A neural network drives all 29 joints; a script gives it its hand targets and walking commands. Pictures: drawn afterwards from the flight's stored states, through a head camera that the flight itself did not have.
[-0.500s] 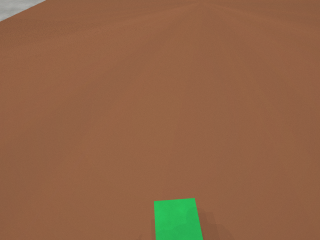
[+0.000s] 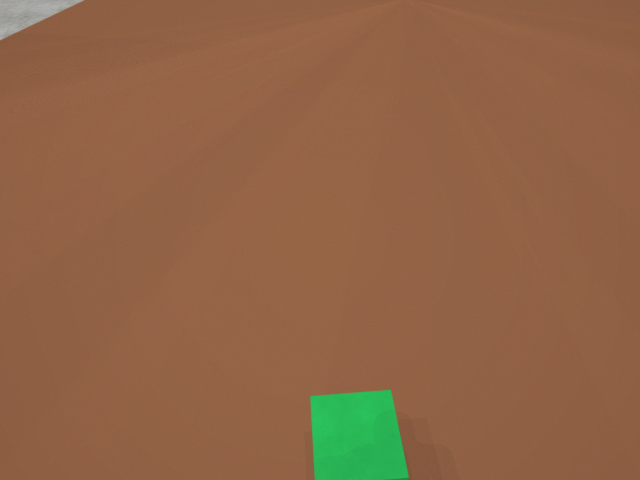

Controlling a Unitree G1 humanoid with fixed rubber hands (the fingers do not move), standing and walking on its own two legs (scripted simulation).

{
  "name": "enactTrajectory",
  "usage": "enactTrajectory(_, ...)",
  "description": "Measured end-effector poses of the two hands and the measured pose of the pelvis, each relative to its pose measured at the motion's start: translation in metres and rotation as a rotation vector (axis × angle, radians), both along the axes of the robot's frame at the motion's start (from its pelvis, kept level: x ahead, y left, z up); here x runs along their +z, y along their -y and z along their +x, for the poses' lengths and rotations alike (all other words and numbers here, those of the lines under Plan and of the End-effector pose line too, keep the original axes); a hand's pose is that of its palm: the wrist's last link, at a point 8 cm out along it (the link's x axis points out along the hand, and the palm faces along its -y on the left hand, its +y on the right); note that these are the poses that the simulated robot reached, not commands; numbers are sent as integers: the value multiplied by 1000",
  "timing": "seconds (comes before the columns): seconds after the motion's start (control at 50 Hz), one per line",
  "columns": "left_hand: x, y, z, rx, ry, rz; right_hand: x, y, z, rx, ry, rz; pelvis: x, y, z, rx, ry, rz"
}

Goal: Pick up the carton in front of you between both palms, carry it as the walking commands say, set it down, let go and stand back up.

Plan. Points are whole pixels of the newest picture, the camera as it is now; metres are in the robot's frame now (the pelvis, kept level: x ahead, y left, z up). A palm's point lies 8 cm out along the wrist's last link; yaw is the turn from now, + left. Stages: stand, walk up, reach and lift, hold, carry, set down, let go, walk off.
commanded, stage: stand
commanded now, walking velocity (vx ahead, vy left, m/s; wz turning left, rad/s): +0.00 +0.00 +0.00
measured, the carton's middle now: (353, 450) +0.37 -0.06 -0.64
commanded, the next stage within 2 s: none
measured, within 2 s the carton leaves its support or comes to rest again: neither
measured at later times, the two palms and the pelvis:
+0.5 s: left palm out of the picture -0.05 +0.23 -0.14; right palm out of the picture -0.07 -0.22 -0.13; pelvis -0.02 +0.00 +0.01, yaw +0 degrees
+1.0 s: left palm out of the picture -0.08 +0.22 -0.14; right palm out of the picture -0.09 -0.20 -0.14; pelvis -0.03 +0.01 +0.01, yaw +0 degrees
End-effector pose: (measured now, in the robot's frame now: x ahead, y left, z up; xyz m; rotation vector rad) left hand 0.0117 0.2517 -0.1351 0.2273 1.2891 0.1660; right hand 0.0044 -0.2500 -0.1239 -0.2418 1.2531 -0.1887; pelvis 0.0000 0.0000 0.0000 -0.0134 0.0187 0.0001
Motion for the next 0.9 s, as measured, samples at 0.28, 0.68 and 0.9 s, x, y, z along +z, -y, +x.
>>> enactTrajectory(0.28, -5, 15, -44, 29, -111, -37, -7, -17, -48, -27, -122, 38, 4, -1, -13, -2, 29, 1)
enactTrajectory(0.68, -7, 28, -78, 45, -179, -68, -12, -37, -84, -52, -199, 78, 6, -4, -28, -6, 41, 6)
enactTrajectory(0.9, -7, 32, -87, 51, -193, -78, -13, -43, -94, -63, -216, 92, 6, -6, -33, -8, 42, 8)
